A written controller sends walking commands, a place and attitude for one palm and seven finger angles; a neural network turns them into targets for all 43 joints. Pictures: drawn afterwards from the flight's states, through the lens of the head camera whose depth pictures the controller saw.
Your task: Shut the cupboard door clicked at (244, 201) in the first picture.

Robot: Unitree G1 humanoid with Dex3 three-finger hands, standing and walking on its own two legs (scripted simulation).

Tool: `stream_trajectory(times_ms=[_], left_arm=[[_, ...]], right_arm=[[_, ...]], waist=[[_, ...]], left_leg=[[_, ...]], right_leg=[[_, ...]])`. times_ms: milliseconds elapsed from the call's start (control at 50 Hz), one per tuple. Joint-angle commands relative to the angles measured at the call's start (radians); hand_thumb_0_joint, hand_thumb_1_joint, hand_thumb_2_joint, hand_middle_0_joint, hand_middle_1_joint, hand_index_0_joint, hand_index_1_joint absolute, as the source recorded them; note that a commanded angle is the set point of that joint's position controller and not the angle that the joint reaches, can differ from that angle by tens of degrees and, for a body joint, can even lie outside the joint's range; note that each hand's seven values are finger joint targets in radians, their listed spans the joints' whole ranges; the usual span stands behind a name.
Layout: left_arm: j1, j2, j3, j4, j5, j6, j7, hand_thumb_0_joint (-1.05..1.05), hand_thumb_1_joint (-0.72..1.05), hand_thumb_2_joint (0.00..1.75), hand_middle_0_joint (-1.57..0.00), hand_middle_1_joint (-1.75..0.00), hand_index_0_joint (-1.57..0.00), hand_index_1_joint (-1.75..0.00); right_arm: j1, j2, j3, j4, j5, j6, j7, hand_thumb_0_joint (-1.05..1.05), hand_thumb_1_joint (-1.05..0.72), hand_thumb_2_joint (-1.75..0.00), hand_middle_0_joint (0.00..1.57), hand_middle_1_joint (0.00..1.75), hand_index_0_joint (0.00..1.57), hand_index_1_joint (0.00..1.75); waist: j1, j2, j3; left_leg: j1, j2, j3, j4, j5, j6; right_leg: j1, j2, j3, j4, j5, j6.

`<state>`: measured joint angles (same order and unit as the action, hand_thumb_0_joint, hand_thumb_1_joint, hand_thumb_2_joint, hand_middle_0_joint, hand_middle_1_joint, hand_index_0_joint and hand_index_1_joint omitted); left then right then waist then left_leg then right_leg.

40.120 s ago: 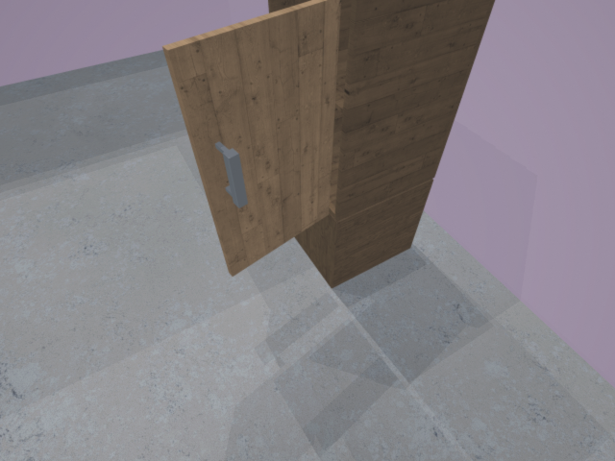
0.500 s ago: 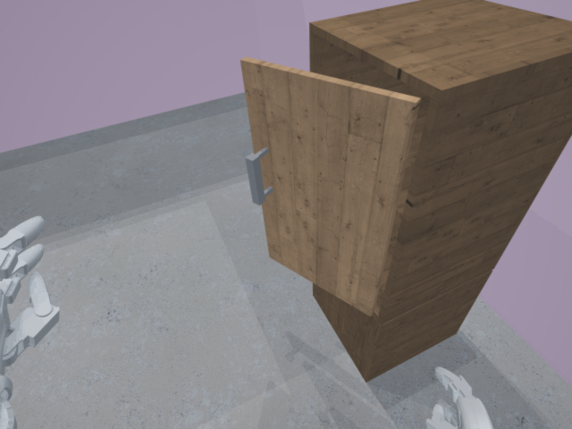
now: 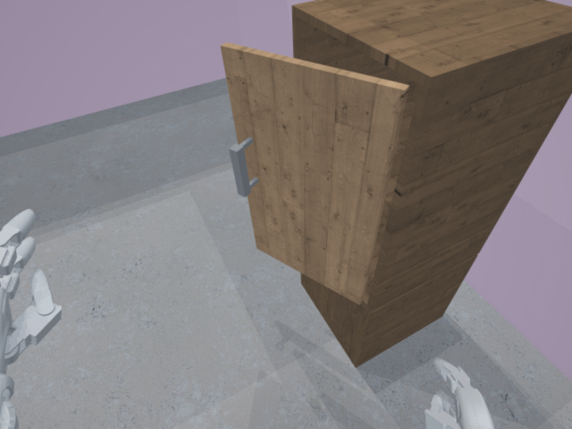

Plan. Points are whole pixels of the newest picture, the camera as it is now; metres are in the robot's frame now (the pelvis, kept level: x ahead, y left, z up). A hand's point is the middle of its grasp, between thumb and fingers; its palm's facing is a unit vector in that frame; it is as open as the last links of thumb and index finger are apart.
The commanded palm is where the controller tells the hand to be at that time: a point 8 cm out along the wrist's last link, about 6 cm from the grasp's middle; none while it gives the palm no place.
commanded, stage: step back with the hand held close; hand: left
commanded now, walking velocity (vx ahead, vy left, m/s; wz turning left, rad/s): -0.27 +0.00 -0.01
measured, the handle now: (246, 167) +0.64 +0.15 +0.00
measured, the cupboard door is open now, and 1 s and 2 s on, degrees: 28 28 28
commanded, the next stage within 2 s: stop stepping back and stand still in 0.98 s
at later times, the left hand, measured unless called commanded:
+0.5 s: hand out of the picture +0.13 +0.31 +0.15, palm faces +0.43 -0.78 -0.46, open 7.4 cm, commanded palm +0.07 +0.33 +0.18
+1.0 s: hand out of the picture +0.01 +0.30 +0.16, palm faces +0.51 -0.73 -0.45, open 7.4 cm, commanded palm -0.06 +0.32 +0.18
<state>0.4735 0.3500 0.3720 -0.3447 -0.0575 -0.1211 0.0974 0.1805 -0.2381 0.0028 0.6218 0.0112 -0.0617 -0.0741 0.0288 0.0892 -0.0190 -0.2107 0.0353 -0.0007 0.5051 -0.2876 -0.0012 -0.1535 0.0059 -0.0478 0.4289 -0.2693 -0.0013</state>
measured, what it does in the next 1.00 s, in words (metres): walks backwards: left foot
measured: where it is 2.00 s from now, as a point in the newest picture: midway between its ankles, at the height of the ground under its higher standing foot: outside the picture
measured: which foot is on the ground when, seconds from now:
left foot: down 0.00-0.72, up 0.74-0.82, down 0.84-1.00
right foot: down 0.00-0.86, up 0.88-1.00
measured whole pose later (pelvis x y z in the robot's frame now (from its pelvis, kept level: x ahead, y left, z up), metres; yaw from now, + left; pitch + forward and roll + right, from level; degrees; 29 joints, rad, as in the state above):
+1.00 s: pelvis -0.18 +0.01 -0.02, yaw +4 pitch +1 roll -4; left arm 0.49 0.45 0.48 -0.47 -0.03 -0.24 0.16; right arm 0.23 -0.18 -0.02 0.63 0.00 -0.09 -0.07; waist -0.03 0.02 -0.01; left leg -0.52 0.07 0.00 0.63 -0.14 0.03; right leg -0.41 0.09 0.00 0.93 -0.42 0.02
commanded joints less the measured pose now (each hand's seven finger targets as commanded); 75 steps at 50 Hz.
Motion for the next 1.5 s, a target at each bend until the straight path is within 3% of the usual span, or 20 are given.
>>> stream_trajectory(times_ms=[0,100,180,420,560,620,660,700,760,800,840,860,920,1020,1100,1160,1180,1280,1380,1480], left_arm=[[-0.007,0.236,0.146,-0.239,0.0,-0.083,0.033,0.0,0.9,0.9,-0.2,-0.3,-0.2,-0.3],[0.045,0.286,0.2,-0.363,-0.011,-0.079,0.049,0.0,0.9,0.9,-0.2,-0.3,-0.2,-0.3],[0.073,0.27,0.198,-0.348,-0.015,-0.068,0.053,0.0,0.9,0.9,-0.2,-0.3,-0.2,-0.3],[0.007,0.23,0.187,-0.315,0.018,-0.129,0.056,0.0,0.9,0.9,-0.2,-0.3,-0.2,-0.3],[-0.073,0.268,0.224,-0.373,0.055,-0.169,0.064,0.0,0.9,0.9,-0.2,-0.3,-0.2,-0.3],[-0.053,0.248,0.213,-0.364,0.049,-0.183,0.066,0.0,0.9,0.9,-0.2,-0.3,-0.2,-0.3],[-0.034,0.277,0.227,-0.346,0.04,-0.182,0.073,0.0,0.9,0.9,-0.2,-0.3,-0.2,-0.3],[-0.053,0.264,0.179,-0.344,0.027,-0.172,0.087,0.0,0.9,0.9,-0.2,-0.3,-0.2,-0.3],[-0.109,0.276,0.173,-0.319,0.024,-0.16,0.102,0.0,0.9,0.9,-0.2,-0.3,-0.2,-0.3],[-0.088,0.263,0.165,-0.306,0.02,-0.161,0.101,0.0,0.9,0.9,-0.2,-0.3,-0.2,-0.3],[-0.059,0.251,0.198,-0.306,0.026,-0.176,0.104,0.0,0.9,0.9,-0.2,-0.3,-0.2,-0.3],[-0.058,0.273,0.226,-0.304,0.032,-0.183,0.104,0.0,0.9,0.9,-0.2,-0.3,-0.2,-0.3],[-0.03,0.276,0.245,-0.378,0.024,-0.2,0.08,0.0,0.9,0.9,-0.2,-0.3,-0.2,-0.3],[0.019,0.222,0.173,-0.46,-0.007,-0.195,0.068,0.0,0.9,0.9,-0.2,-0.3,-0.2,-0.3],[-0.007,0.28,0.202,-0.403,0.006,-0.201,0.068,0.0,0.9,0.9,-0.2,-0.3,-0.2,-0.3],[-0.054,0.351,0.24,-0.372,-0.004,-0.19,0.082,0.0,0.9,0.9,-0.2,-0.3,-0.2,-0.3],[0.023,0.351,0.262,-0.324,0.001,-0.175,0.082,0.0,0.9,0.9,-0.2,-0.3,-0.2,-0.3],[0.078,0.295,0.219,-0.247,-0.014,-0.114,0.069,0.0,0.9,0.9,-0.2,-0.3,-0.2,-0.3],[-0.057,0.264,0.113,-0.241,-0.001,-0.126,0.069,0.0,0.9,0.9,-0.2,-0.3,-0.2,-0.3],[-0.18,0.269,0.108,-0.324,0.015,-0.153,0.072,0.0,0.9,0.9,-0.2,-0.3,-0.2,-0.3]], right_arm=[[-0.107,-0.092,-0.043,-0.176,0.004,-0.014,-0.013,0.0,-0.9,-0.9,0.2,0.3,0.2,0.3],[-0.106,-0.109,-0.05,-0.223,0.004,0.026,-0.028,0.0,-0.9,-0.9,0.2,0.3,0.2,0.3],[-0.092,-0.113,-0.053,-0.233,0.004,0.04,-0.029,0.0,-0.9,-0.9,0.2,0.3,0.2,0.3],[-0.071,-0.136,-0.05,-0.238,0.005,-0.007,-0.027,0.0,-0.9,-0.9,0.2,0.3,0.2,0.3],[-0.059,-0.144,-0.052,-0.224,-0.006,-0.057,-0.027,0.0,-0.9,-0.9,0.2,0.3,0.2,0.3],[-0.044,-0.127,-0.056,-0.221,-0.005,-0.068,-0.021,0.0,-0.9,-0.9,0.2,0.3,0.2,0.3],[-0.024,-0.112,-0.06,-0.197,-0.014,-0.067,-0.012,0.0,-0.9,-0.9,0.2,0.3,0.2,0.3],[-0.025,-0.077,-0.044,-0.16,-0.021,-0.053,0.001,0.0,-0.9,-0.9,0.2,0.3,0.2,0.3],[-0.024,-0.08,-0.043,-0.145,-0.017,-0.04,-0.001,0.0,-0.9,-0.9,0.2,0.3,0.2,0.3],[-0.031,-0.09,-0.038,-0.151,-0.008,-0.04,-0.012,0.0,-0.9,-0.9,0.2,0.3,0.2,0.3],[-0.053,-0.137,-0.046,-0.171,-0.005,-0.052,-0.03,0.0,-0.9,-0.9,0.2,0.3,0.2,0.3],[-0.069,-0.114,-0.056,-0.17,-0.009,-0.059,-0.033,0.0,-0.9,-0.9,0.2,0.3,0.2,0.3],[-0.061,-0.123,-0.089,-0.161,-0.01,-0.086,-0.008,0.0,-0.9,-0.9,0.2,0.3,0.2,0.3],[-0.056,-0.097,-0.059,-0.117,-0.02,-0.141,0.013,0.0,-0.9,-0.9,0.2,0.3,0.2,0.3],[-0.031,-0.092,-0.052,-0.072,-0.024,-0.143,0.008,0.0,-0.9,-0.9,0.2,0.3,0.2,0.3],[-0.071,-0.075,-0.056,-0.106,0.012,-0.11,-0.005,0.0,-0.9,-0.9,0.2,0.3,0.2,0.3],[-0.088,-0.071,-0.048,-0.137,0.018,-0.098,-0.01,0.0,-0.9,-0.9,0.2,0.3,0.2,0.3],[-0.059,-0.086,-0.022,-0.141,0.011,-0.039,-0.023,0.0,-0.9,-0.9,0.2,0.3,0.2,0.3],[-0.062,-0.095,-0.03,-0.148,0.006,-0.052,-0.029,0.0,-0.9,-0.9,0.2,0.3,0.2,0.3],[-0.055,-0.122,-0.034,-0.152,-0.009,-0.085,-0.045,0.0,-0.9,-0.9,0.2,0.3,0.2,0.3]], waist=[[-0.019,-0.111,-0.141],[-0.018,0.002,-0.227],[-0.022,-0.003,-0.203],[-0.027,0.046,-0.059],[-0.027,0.095,-0.055],[-0.033,0.014,-0.043],[-0.036,-0.118,-0.015],[-0.04,-0.248,-0.014],[-0.057,-0.252,-0.023],[-0.056,-0.15,0.01],[-0.045,0.162,0.016],[-0.027,0.203,-0.034],[-0.028,0.125,-0.148],[-0.03,0.182,-0.145],[-0.032,-0.002,-0.195],[-0.033,-0.291,-0.286],[-0.031,-0.291,-0.245],[-0.049,-0.065,-0.149],[-0.063,-0.12,0.125],[-0.062,0.121,0.166]], left_leg=[[0.002,-0.013,0.028,0.022,0.249,0.027],[0.046,0.034,-0.002,-0.013,0.649,0.026],[-0.02,0.059,-0.023,-0.035,0.617,0.025],[-0.574,0.116,-0.118,-0.228,-0.317,0.1],[-0.682,0.134,-0.148,-0.217,-0.49,0.12],[-0.603,0.064,-0.07,-0.06,-0.481,0.086],[-0.426,-0.009,-0.014,0.157,-0.341,0.028],[-0.211,-0.038,0.024,0.353,-0.168,-0.014],[-0.121,-0.033,0.025,0.317,-0.138,-0.002],[-0.135,0.006,-0.038,0.035,-0.182,0.026],[-0.511,0.235,-0.308,-0.29,-0.419,0.13],[-0.582,0.304,-0.365,-0.339,-0.389,0.164],[-0.481,0.305,-0.254,-0.283,-0.318,0.157],[-0.149,0.216,-0.161,-0.24,-0.071,0.089],[0.08,0.103,0.012,0.01,0.322,0.026],[-0.005,-0.011,0.095,0.179,0.172,-0.001],[-0.072,-0.023,0.076,0.174,0.112,0.016],[0.048,0.038,0.02,0.054,0.399,0.044],[0.006,0.016,-0.01,0.071,0.03,0.004],[-0.1,0.087,-0.17,-0.27,-0.323,-0.01]], right_leg=[[0.016,-0.156,0.092,-0.021,0.501,-0.033],[0.055,-0.069,0.022,0.102,0.587,0.009],[0.057,-0.049,0.024,0.121,0.512,0.014],[0.226,0.006,0.046,0.241,0.193,0.034],[0.254,0.038,0.058,0.31,0.083,0.033],[0.09,-0.019,0.17,0.177,-0.073,-0.003],[-0.175,-0.154,0.368,-0.052,-0.273,-0.078],[-0.401,-0.286,0.42,-0.185,-0.335,-0.14],[-0.459,-0.257,0.308,-0.18,-0.295,-0.106],[-0.44,-0.137,0.171,-0.057,-0.292,-0.037],[-0.114,0.046,0.05,0.366,-0.092,0.032],[-0.012,0.069,0.056,0.535,-0.079,0.032],[-0.001,0.089,0.08,0.64,-0.181,0.028],[-0.112,0.082,0.005,0.19,-0.219,0.017],[-0.138,-0.03,0.09,-0.125,0.266,0.01],[-0.013,-0.175,0.167,-0.005,0.956,0.078],[0.017,-0.181,0.15,0.051,1.007,0.093],[-0.145,-0.079,0.089,0.016,0.47,0.064],[-0.4,-0.113,0.161,-0.227,-0.227,-0.029],[-0.299,0.045,0.025,-0.067,-0.358,-0.024]])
